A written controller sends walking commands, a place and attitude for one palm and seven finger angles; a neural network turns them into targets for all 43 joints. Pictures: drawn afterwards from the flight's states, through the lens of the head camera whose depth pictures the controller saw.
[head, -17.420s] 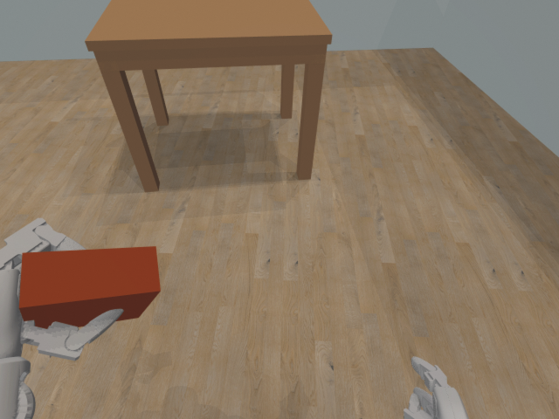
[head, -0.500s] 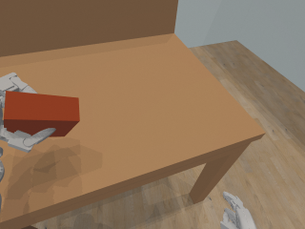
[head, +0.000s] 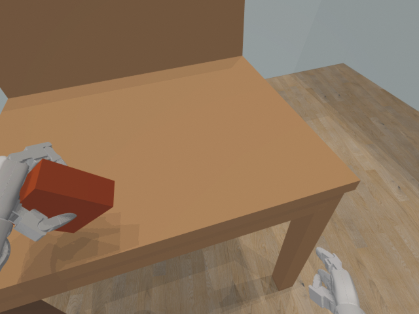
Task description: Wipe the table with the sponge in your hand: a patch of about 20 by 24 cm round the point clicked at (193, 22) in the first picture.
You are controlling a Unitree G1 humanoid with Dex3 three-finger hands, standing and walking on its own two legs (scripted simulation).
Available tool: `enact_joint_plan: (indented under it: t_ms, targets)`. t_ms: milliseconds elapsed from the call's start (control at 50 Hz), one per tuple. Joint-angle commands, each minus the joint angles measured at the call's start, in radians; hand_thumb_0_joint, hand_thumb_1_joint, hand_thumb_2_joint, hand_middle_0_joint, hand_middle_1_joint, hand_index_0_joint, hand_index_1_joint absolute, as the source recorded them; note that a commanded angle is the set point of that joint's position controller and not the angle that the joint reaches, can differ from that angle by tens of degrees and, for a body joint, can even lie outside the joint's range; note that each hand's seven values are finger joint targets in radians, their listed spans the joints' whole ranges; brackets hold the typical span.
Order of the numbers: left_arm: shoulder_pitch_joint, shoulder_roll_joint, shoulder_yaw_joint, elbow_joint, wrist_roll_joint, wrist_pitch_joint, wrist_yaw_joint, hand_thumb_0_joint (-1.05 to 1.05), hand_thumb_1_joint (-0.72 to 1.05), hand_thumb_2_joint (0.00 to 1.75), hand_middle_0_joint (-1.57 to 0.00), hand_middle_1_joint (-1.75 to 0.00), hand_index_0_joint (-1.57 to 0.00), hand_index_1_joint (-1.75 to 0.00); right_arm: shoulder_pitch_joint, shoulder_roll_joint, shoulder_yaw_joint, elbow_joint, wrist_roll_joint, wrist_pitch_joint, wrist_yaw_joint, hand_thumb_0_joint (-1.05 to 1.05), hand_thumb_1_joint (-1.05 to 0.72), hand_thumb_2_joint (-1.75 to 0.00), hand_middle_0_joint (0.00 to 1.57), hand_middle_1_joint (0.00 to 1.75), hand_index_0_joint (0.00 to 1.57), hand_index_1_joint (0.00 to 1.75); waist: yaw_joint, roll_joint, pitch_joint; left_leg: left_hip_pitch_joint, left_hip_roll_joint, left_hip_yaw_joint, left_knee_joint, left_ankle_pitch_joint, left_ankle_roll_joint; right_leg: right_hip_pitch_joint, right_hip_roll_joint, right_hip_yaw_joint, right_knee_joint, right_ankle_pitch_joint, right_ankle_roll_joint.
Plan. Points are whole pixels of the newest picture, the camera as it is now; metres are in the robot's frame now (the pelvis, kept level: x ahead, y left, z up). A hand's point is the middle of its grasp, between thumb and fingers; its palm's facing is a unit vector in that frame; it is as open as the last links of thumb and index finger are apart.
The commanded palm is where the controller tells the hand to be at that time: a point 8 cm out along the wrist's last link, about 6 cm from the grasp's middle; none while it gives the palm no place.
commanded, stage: turn the palm down, sponge in hand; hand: left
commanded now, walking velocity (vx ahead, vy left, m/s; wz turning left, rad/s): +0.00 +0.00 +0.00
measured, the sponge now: (71, 203) +0.23 +0.27 +0.14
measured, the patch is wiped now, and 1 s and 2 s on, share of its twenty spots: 0.00 0.00 0.00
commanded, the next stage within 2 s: move the sponge above the wiping area in 1.58 s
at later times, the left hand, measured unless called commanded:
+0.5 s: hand (48, 182) +0.24 +0.29 +0.18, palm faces +0.27 -0.36 -0.90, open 9.1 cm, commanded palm +0.20 +0.30 +0.24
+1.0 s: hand (30, 172) +0.25 +0.32 +0.19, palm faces +0.21 -0.14 -0.97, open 9.1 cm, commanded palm +0.20 +0.31 +0.25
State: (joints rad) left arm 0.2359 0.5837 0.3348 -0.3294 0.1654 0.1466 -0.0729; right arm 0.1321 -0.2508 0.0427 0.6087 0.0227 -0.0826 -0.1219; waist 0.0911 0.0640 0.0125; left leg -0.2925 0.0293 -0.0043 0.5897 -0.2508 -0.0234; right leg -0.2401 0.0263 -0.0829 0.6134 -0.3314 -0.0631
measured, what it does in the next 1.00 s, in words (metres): stands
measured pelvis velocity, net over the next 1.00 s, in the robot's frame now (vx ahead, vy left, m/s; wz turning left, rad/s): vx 0.00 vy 0.03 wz -0.02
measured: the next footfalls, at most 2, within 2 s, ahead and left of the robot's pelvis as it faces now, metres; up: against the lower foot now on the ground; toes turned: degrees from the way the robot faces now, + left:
none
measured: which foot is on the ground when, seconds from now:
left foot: down 0.00-1.00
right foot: down 0.00-1.00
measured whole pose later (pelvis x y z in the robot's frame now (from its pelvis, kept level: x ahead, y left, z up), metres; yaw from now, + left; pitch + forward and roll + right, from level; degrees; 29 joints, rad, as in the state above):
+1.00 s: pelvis +0.00 +0.03 +0.01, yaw -1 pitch -4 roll +0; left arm 0.05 0.63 0.05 -0.40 0.73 0.51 -0.11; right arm -0.01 -0.26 0.08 0.64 0.06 0.03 -0.10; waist 0.14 0.11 0.02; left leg -0.20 0.00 0.03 0.46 -0.19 0.01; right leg -0.16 0.00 -0.04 0.49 -0.26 -0.02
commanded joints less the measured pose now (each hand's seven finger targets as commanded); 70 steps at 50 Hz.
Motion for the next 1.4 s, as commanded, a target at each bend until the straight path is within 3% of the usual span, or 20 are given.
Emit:
enact_joint_plan:
  t_ms: [0,60,80,160,180,240,280,340,440,520,560,620,680,760,780,940,1060,1100,1360,1380]
  targets:
    - [-0.149,0.315,0.215,-0.219,0.016,-0.094,0.049,0.0,0.1,1.3,-1.2,-1.6,-1.2,-1.6,-0.128,-0.094,-0.053,-0.17,-0.004,-0.069,-0.012,0.0,-0.9,-0.9,0.2,0.3,0.2,0.3,0.013,-0.03,-0.142,0.066,-0.038,0.03,-0.013,0.107,0.042,-0.019,-0.068,0.142,-0.183,0.093,0.057]
    - [-0.094,0.353,0.26,-0.21,0.033,-0.068,0.082,0.0,0.1,1.3,-1.2,-1.6,-1.2,-1.6,-0.138,-0.098,-0.054,-0.175,0.009,-0.064,-0.002,0.0,-0.9,-0.9,0.2,0.3,0.2,0.3,0.034,0.016,-0.143,0.051,-0.039,0.037,-0.007,0.126,0.037,-0.006,-0.073,0.158,-0.168,0.139,0.053]
    - [-0.09,0.281,0.192,-0.21,0.033,-0.051,0.087,0.0,0.1,1.3,-1.2,-1.6,-1.2,-1.6,-0.127,-0.094,-0.052,-0.185,0.008,-0.059,-0.001,0.0,-0.9,-0.9,0.2,0.3,0.2,0.3,0.024,-0.001,-0.135,0.036,-0.034,0.035,-0.005,0.125,0.037,-0.004,-0.082,0.148,-0.16,0.162,0.056]
    - [-0.065,0.33,0.196,-0.194,0.076,0.025,0.09,0.0,0.1,1.3,-1.2,-1.6,-1.2,-1.6,-0.148,-0.109,-0.05,-0.191,0.025,-0.042,-0.007,0.0,-0.9,-0.9,0.2,0.3,0.2,0.3,0.029,-0.015,-0.114,0.031,-0.034,0.038,-0.009,0.124,0.043,-0.022,-0.077,0.156,-0.155,0.172,0.06]
    - [-0.089,0.283,0.14,-0.215,0.083,0.036,0.085,0.0,0.1,1.3,-1.2,-1.6,-1.2,-1.6,-0.133,-0.11,-0.052,-0.203,0.022,-0.039,-0.01,0.0,-0.9,-0.9,0.2,0.3,0.2,0.3,0.015,-0.025,-0.126,0.036,-0.029,0.037,-0.003,0.125,0.045,-0.019,-0.082,0.15,-0.151,0.187,0.063]
    - [-0.119,0.322,0.129,-0.258,0.123,0.045,0.068,0.0,0.1,1.3,-1.2,-1.6,-1.2,-1.6,-0.128,-0.117,-0.054,-0.212,0.023,-0.037,-0.024,0.0,-0.9,-0.9,0.2,0.3,0.2,0.3,0.01,-0.064,-0.143,0.05,-0.031,0.028,-0.008,0.116,0.053,-0.035,-0.078,0.144,-0.149,0.16,0.072]
    - [-0.169,0.299,0.094,-0.307,0.164,0.042,0.078,0.0,0.1,1.3,-1.2,-1.6,-1.2,-1.6,-0.154,-0.106,-0.047,-0.218,0.023,-0.046,-0.024,0.0,-0.9,-0.9,0.2,0.3,0.2,0.3,0.013,-0.006,-0.167,0.084,-0.035,0.029,-0.005,0.141,0.053,-0.036,-0.068,0.132,-0.141,0.193,0.059]
    - [-0.133,0.335,0.122,-0.332,0.209,0.052,0.089,0.0,0.1,1.3,-1.2,-1.6,-1.2,-1.6,-0.139,-0.11,-0.053,-0.207,0.019,-0.04,-0.027,0.0,-0.9,-0.9,0.2,0.3,0.2,0.3,0.019,-0.029,-0.201,0.101,-0.034,0.024,-0.016,0.176,0.055,-0.02,-0.064,0.122,-0.125,0.242,0.062]
    - [-0.167,0.319,0.081,-0.308,0.276,0.141,0.111,0.0,0.1,1.3,-1.2,-1.6,-1.2,-1.6,-0.179,-0.106,-0.039,-0.194,0.024,-0.016,-0.02,0.0,-0.9,-0.9,0.2,0.3,0.2,0.3,0.026,0.038,-0.167,0.098,-0.026,0.009,-0.066,0.172,0.045,-0.013,-0.054,0.098,-0.133,0.215,0.049]
    - [-0.22,0.314,0.026,-0.252,0.334,0.231,0.087,0.0,0.1,1.3,-1.2,-1.6,-1.2,-1.6,-0.221,-0.11,-0.021,-0.191,0.03,0.008,-0.018,0.0,-0.9,-0.9,0.2,0.3,0.2,0.3,0.03,-0.008,-0.154,0.099,-0.026,-0.006,-0.104,0.154,0.044,0.009,-0.044,0.096,-0.157,0.181,0.044]
    - [-0.259,0.308,0.008,-0.248,0.368,0.266,0.068,0.0,0.1,1.3,-1.2,-1.6,-1.2,-1.6,-0.288,-0.098,-0.005,-0.188,0.042,0.011,-0.013,0.0,-0.9,-0.9,0.2,0.3,0.2,0.3,0.036,0.019,-0.132,0.122,-0.029,-0.01,-0.119,0.143,0.042,0.002,-0.032,0.111,-0.175,0.157,0.03]
    - [-0.276,0.299,-0.041,-0.286,0.416,0.271,0.033,0.0,0.1,1.3,-1.2,-1.6,-1.2,-1.6,-0.276,-0.101,-0.007,-0.192,0.033,0.022,-0.01,0.0,-0.9,-0.9,0.2,0.3,0.2,0.3,0.028,0.009,-0.192,0.157,-0.027,-0.014,-0.124,0.199,0.048,0.038,-0.037,0.097,-0.173,0.217,0.032]
    - [-0.321,0.274,-0.077,-0.306,0.458,0.277,0.018,0.0,0.1,1.3,-1.2,-1.6,-1.2,-1.6,-0.315,-0.092,0.005,-0.192,0.03,0.026,-0.003,0.0,-0.9,-0.9,0.2,0.3,0.2,0.3,0.032,0.04,-0.181,0.168,-0.026,-0.022,-0.145,0.19,0.047,0.043,-0.029,0.091,-0.187,0.195,0.02]
    - [-0.355,0.332,-0.029,-0.291,0.518,0.292,0.027,0.0,0.1,1.3,-1.2,-1.6,-1.2,-1.6,-0.367,-0.087,0.011,-0.173,0.031,0.033,0.005,0.0,-0.9,-0.9,0.2,0.3,0.2,0.3,0.054,0.056,-0.178,0.181,-0.032,-0.045,-0.167,0.2,0.042,0.058,-0.015,0.137,-0.202,0.183,0.0]
    - [-0.373,0.284,-0.082,-0.276,0.522,0.298,0.023,0.0,0.1,1.3,-1.2,-1.6,-1.2,-1.6,-0.35,-0.09,0.009,-0.174,0.025,0.04,0.006,0.0,-0.9,-0.9,0.2,0.3,0.2,0.3,0.042,0.057,-0.181,0.174,-0.027,-0.033,-0.169,0.201,0.044,0.067,-0.027,0.104,-0.203,0.194,0.006]
    - [-0.42,0.28,-0.145,-0.255,0.616,0.35,0.0,0.0,0.1,1.3,-1.2,-1.6,-1.2,-1.6,-0.385,-0.091,0.006,-0.163,0.03,0.06,0.023,0.0,-0.9,-0.9,0.2,0.3,0.2,0.3,0.054,0.061,-0.217,0.186,-0.03,-0.061,-0.204,0.228,0.042,0.099,-0.031,0.123,-0.201,0.197,-0.002]
    - [-0.412,0.297,-0.116,-0.235,0.652,0.366,-0.011,0.0,0.1,1.3,-1.2,-1.6,-1.2,-1.6,-0.445,-0.084,0.011,-0.159,0.037,0.06,0.033,0.0,-0.9,-0.9,0.2,0.3,0.2,0.3,0.067,0.008,-0.201,0.175,-0.036,-0.069,-0.204,0.202,0.045,0.099,-0.014,0.171,-0.215,0.172,-0.016]
    - [-0.414,0.279,-0.143,-0.216,0.66,0.358,-0.011,0.0,0.1,1.3,-1.2,-1.6,-1.2,-1.6,-0.406,-0.085,0.009,-0.155,0.034,0.063,0.036,0.0,-0.9,-0.9,0.2,0.3,0.2,0.3,0.058,-0.001,-0.208,0.169,-0.035,-0.058,-0.2,0.208,0.045,0.099,-0.032,0.144,-0.217,0.173,-0.003]
    - [-0.465,0.297,-0.134,-0.201,0.688,0.339,0.002,0.0,0.1,1.3,-1.2,-1.6,-1.2,-1.6,-0.457,-0.082,0.004,-0.137,0.03,0.045,0.033,0.0,-0.9,-0.9,0.2,0.3,0.2,0.3,0.067,0.018,-0.188,0.191,-0.048,-0.063,-0.191,0.169,0.045,0.078,-0.025,0.219,-0.248,0.116,-0.021]
    - [-0.48,0.261,-0.174,-0.193,0.683,0.339,-0.002,0.0,0.1,1.3,-1.2,-1.6,-1.2,-1.6,-0.446,-0.086,0.005,-0.141,0.025,0.046,0.032,0.0,-0.9,-0.9,0.2,0.3,0.2,0.3,0.062,0.022,-0.193,0.185,-0.046,-0.053,-0.191,0.165,0.047,0.085,-0.036,0.181,-0.243,0.126,-0.015]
